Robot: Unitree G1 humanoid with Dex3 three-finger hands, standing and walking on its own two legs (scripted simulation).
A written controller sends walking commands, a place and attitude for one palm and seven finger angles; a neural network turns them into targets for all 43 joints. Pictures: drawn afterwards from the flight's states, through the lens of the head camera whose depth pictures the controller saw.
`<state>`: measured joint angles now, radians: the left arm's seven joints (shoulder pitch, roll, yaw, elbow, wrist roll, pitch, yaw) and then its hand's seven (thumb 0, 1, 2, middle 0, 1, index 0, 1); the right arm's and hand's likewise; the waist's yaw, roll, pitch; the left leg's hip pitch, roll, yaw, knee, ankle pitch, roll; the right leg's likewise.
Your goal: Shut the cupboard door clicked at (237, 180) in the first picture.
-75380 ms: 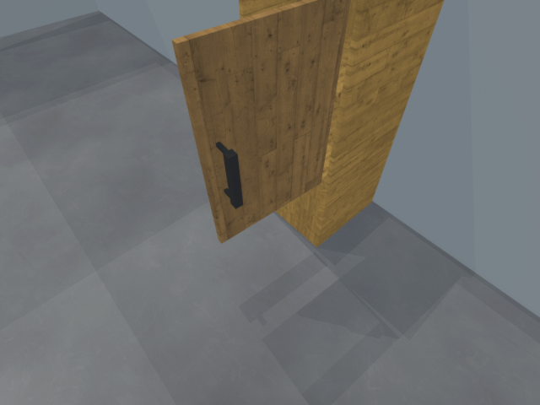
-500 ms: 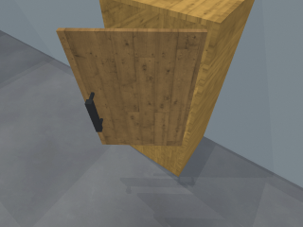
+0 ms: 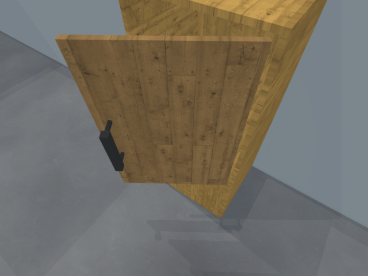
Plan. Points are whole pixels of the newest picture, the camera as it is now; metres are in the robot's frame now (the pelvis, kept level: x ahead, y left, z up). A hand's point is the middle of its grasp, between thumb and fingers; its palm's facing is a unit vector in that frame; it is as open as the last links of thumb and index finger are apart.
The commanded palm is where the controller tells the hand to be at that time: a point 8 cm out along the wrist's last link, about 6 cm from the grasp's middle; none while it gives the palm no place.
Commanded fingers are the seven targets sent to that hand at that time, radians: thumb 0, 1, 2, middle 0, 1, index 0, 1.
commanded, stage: come to a stop and stand still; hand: left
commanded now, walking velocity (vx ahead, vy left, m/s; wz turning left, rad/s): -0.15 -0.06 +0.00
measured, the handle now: (114, 146) +0.45 +0.24 -0.05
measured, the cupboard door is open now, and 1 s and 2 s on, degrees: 34 34 34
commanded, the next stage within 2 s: none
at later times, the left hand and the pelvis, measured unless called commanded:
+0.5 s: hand out of the picture +0.05 +0.16 -0.16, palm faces +0.04 -0.96 -0.27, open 7.4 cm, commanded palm none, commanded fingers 0.00 0.90 0.90 -0.20 -0.30 -0.20 -0.30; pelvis -0.01 -0.03 +0.00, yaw +1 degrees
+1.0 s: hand out of the picture -0.03 +0.18 -0.16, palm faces +0.03 -0.97 -0.23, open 7.4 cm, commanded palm none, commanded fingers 0.00 0.90 0.90 -0.20 -0.30 -0.20 -0.30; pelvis -0.05 -0.01 +0.01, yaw +1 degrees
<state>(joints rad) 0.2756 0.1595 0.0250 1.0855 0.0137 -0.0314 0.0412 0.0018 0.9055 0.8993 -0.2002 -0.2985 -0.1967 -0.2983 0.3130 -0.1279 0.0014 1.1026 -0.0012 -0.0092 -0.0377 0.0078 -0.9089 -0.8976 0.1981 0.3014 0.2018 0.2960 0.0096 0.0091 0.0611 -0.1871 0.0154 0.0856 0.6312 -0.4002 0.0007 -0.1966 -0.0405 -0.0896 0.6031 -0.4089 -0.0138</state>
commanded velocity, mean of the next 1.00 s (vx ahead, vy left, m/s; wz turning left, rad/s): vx -0.02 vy -0.01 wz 0.00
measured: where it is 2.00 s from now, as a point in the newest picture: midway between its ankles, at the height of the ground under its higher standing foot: outside the picture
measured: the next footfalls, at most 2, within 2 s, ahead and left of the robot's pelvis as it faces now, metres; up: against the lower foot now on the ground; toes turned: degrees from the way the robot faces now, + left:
right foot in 0.30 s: +0.06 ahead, -0.11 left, +0.00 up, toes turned -2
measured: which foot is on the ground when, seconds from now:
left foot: down 0.00-1.00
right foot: down 0.00-0.10, up 0.12-0.28, down 0.30-1.00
